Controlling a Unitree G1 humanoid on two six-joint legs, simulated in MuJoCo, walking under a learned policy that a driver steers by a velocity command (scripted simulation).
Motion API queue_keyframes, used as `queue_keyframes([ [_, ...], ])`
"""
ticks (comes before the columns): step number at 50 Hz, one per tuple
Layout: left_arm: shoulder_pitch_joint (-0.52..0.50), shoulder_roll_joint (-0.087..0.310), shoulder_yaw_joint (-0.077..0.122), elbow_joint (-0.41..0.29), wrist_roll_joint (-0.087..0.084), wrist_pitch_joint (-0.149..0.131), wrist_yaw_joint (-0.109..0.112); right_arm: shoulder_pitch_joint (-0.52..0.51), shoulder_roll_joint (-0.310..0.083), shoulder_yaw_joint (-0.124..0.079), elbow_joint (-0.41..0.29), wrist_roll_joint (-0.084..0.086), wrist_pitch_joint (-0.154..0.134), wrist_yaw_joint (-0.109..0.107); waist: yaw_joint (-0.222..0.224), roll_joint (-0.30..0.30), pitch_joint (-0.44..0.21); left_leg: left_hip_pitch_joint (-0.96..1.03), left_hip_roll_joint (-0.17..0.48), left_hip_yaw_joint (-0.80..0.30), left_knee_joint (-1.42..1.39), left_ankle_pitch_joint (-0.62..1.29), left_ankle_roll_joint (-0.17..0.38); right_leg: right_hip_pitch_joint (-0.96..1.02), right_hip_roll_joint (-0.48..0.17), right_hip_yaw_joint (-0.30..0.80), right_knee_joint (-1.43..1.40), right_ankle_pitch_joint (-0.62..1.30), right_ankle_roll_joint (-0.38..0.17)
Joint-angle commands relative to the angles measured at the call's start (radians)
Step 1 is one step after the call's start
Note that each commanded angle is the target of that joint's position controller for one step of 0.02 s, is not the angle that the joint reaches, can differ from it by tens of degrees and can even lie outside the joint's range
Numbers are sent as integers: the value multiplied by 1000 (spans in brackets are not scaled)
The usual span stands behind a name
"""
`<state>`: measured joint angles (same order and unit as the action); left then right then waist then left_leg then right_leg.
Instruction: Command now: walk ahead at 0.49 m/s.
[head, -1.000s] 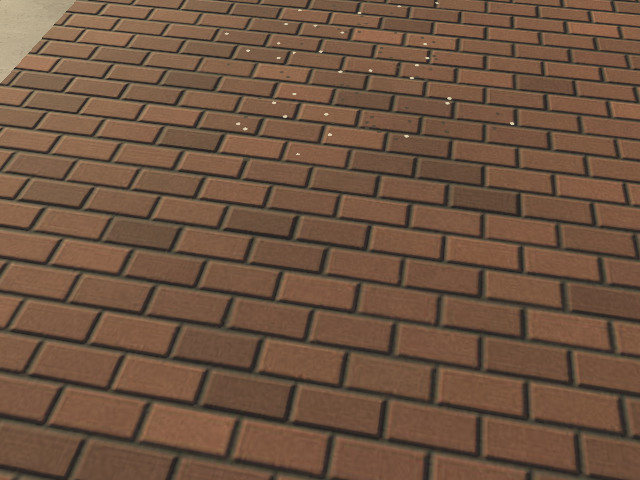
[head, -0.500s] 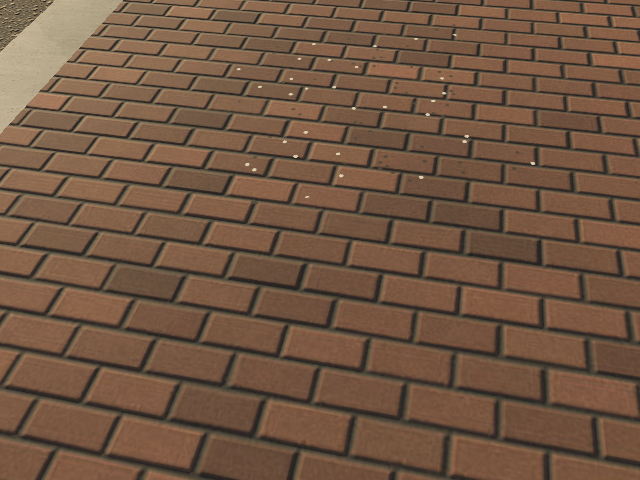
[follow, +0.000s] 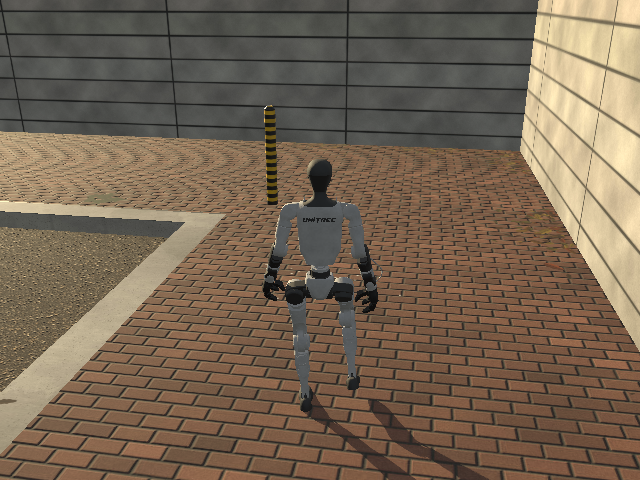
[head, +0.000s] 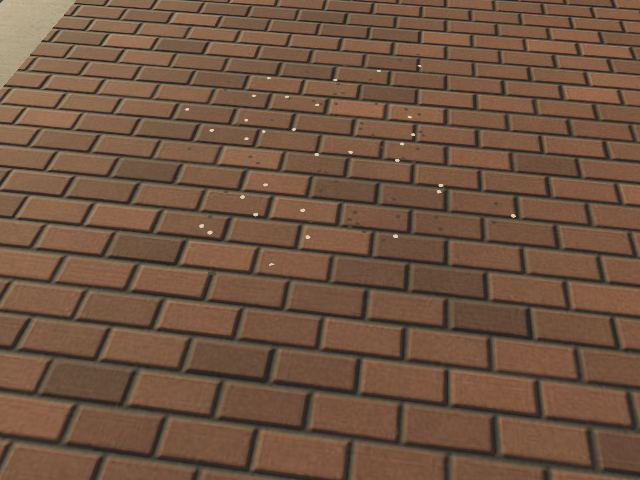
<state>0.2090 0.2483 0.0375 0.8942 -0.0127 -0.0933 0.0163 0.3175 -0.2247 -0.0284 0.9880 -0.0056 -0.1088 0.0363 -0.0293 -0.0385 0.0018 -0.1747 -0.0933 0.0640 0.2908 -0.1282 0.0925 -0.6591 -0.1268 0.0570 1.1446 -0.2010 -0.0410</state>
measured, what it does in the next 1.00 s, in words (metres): walks ahead: right foot, then left foot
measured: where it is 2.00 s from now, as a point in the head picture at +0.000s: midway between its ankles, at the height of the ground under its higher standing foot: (367, 270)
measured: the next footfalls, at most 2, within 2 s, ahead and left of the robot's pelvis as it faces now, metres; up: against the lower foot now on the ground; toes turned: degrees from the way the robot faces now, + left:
right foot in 0.30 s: +0.34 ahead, -0.17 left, +0.00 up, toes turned -2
left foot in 0.86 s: +0.65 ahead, +0.07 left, +0.00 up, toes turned +3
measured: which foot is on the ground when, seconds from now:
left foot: down 0.00-0.32, up 0.34-0.84, down 0.86-1.00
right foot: up 0.00-0.28, down 0.30-0.86, up 0.88-1.00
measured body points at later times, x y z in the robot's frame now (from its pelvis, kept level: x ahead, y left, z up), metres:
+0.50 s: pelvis +0.28 -0.08 +0.00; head +0.29 -0.10 +0.45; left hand +0.33 +0.18 -0.12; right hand +0.36 -0.35 -0.14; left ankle +0.28 +0.08 -0.66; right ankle +0.30 -0.16 -0.74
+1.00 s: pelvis +0.55 -0.01 -0.01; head +0.58 +0.00 +0.44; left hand +0.58 +0.25 -0.16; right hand +0.67 -0.27 -0.13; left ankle +0.61 +0.07 -0.74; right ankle +0.44 -0.16 -0.65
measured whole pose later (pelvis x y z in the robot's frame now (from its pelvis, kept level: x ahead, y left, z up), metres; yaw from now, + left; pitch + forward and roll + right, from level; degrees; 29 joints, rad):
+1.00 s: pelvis +0.55 -0.01 -0.01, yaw -1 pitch +2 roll +0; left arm 0.32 0.25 0.05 0.98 -0.03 -0.09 0.01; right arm 0.16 -0.24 -0.05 0.90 0.00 -0.11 0.03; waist 0.01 -0.03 0.03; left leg -0.35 -0.02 0.09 0.47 -0.15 0.06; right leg -0.39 -0.03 0.06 1.19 -0.37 -0.06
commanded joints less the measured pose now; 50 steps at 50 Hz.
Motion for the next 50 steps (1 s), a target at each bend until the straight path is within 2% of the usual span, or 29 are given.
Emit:
queue_keyframes([
  [1,34,46,14,-43,13,4,7,-38,-130,-20,-53,1,-18,-20,46,77,55,-103,278,-206,-205,83,170,-26,-42,1,-138,157,27],
  [5,-128,29,7,-87,4,-7,-5,44,-158,-25,-36,17,-5,-36,-12,77,55,-13,264,-161,-191,94,127,1,1,-36,-431,308,35],
  [10,-254,41,2,-137,-9,-16,-36,118,-169,-32,-2,26,16,-39,-50,90,84,147,325,-177,-122,68,113,-2,31,-43,-584,226,18],
  [12,-237,62,8,-145,-10,-25,-47,111,-180,-38,0,27,27,-41,-26,102,71,194,350,-191,-70,115,98,49,47,-50,-626,145,-10],
  [13,-190,79,16,-136,-9,-29,-49,93,-188,-40,-4,27,32,-42,6,114,46,198,347,-185,-16,218,86,128,68,-69,-645,114,-26],
  [14,-79,110,35,-105,-7,-32,-47,72,-182,-37,-10,23,37,-42,68,111,-17,184,308,-149,116,387,65,280,103,-97,-667,103,-49],
  [15,116,173,63,-50,-4,-34,-39,63,-148,-23,-25,11,39,-41,145,77,-146,73,246,-96,358,414,32,553,63,-49,-646,129,-94],
  [16,274,291,91,-25,16,-29,-34,141,-54,8,-53,-1,22,-35,148,-135,-313,-296,110,-18,766,80,-38,959,-198,335,-665,92,-227],
  [17,306,250,80,-10,12,-24,-40,179,-29,19,-37,19,-6,-28,139,-264,-403,-521,26,-128,978,-420,-51,1084,-296,688,-829,-26,-314],
  [18,230,174,56,-24,6,-27,-41,96,-145,-10,-52,43,-23,-24,133,-164,-268,-616,97,-188,1064,-380,-29,976,-260,587,-844,-61,-258],
  [19,134,131,41,-48,5,-25,-39,14,-165,-16,-77,50,-29,-25,108,-97,-168,-616,153,-160,1044,-283,-16,830,-221,425,-856,2,-218],
  [20,57,103,31,-60,9,-24,-44,-25,-151,-18,-83,39,-24,-31,75,-22,-97,-570,193,-138,979,-203,-21,685,-175,315,-895,87,-197],
  [22,14,64,19,-55,18,-26,-53,-7,-117,-25,-78,23,5,-37,22,-37,-45,-464,234,-136,880,-121,-31,537,-109,191,-961,154,-172],
  [23,31,68,21,-43,18,-29,-54,11,-93,-23,-72,21,16,-38,12,-38,-38,-443,233,-126,861,-104,-37,508,-96,158,-979,201,-179],
  [25,68,97,29,-18,18,-33,-47,-13,-88,-27,-84,17,28,-42,3,-23,-11,-482,237,-119,805,-48,-52,499,-90,106,-1002,287,-191],
  [28,119,113,32,6,16,-24,-30,-131,-86,-31,-126,10,29,-42,26,-12,18,-568,239,-115,642,84,-72,538,-87,65,-1018,333,-185],
  [32,172,126,33,29,7,-16,-16,-274,-66,-24,-165,15,21,-31,69,-19,48,-528,207,-82,407,238,-72,557,-61,9,-1039,272,-155],
  [38,249,138,42,82,-3,7,-6,-416,-73,-18,-223,26,7,0,99,-22,98,-557,181,-75,257,162,-39,734,-130,17,-976,280,-146],
  [40,232,150,48,84,-5,16,-2,-396,-90,-23,-226,27,-1,9,73,-34,77,-489,161,-60,229,90,-16,767,-144,15,-923,375,-131],
  [41,213,160,51,80,-4,19,-1,-347,-109,-33,-216,27,-3,10,42,-50,44,-395,134,-37,222,59,-1,766,-138,6,-868,515,-121],
  [42,189,161,51,76,-3,25,-1,-243,-137,-50,-186,25,-4,6,-17,-57,-20,-240,96,-4,208,56,19,745,-108,-21,-750,679,-103],
  [43,177,139,41,65,4,28,-2,-62,-189,-76,-130,23,-3,-1,-93,-37,-129,18,101,-18,221,83,52,646,-51,-60,-540,694,-73],
  [44,196,104,24,39,26,25,-1,121,-274,-96,-96,11,2,-13,-132,121,-285,333,320,-289,228,89,120,407,30,-107,-190,325,-36],
  [45,330,-39,-13,52,6,0,-16,138,-297,-95,-85,3,3,-4,-53,368,-401,602,510,-762,71,-103,271,39,204,-11,104,-368,8],
  [46,252,83,14,61,-24,-21,-19,100,-200,-72,-94,12,-1,-5,-88,232,-317,529,478,-739,22,-186,217,-62,149,106,210,-367,-14],
  [47,157,130,28,29,-43,-30,-18,13,-158,-60,-111,15,-4,-10,-71,178,-178,379,453,-567,5,-128,165,-101,101,83,202,-267,-30],
  [48,112,125,31,21,-38,-27,-8,-71,-134,-50,-125,11,-9,-9,-31,83,-114,225,419,-446,-27,-34,135,-45,44,60,150,-167,-26],
  [49,96,114,40,21,-24,-16,0,-115,-103,-43,-126,4,-13,-6,-3,77,-61,116,380,-352,-64,18,114,-1,15,55,92,-111,-23],
  [50,127,93,42,27,-22,0,-1,-129,-83,-37,-118,-7,-17,-5,27,112,-51,55,355,-285,-96,39,99,60,-8,65,61,-72,-23],
])
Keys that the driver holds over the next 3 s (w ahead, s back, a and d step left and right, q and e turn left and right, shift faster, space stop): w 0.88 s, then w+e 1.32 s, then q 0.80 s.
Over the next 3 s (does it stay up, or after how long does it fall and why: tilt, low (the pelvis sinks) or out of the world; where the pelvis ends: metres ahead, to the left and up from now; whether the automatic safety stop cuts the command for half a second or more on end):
stays up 1.30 -0.29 0.00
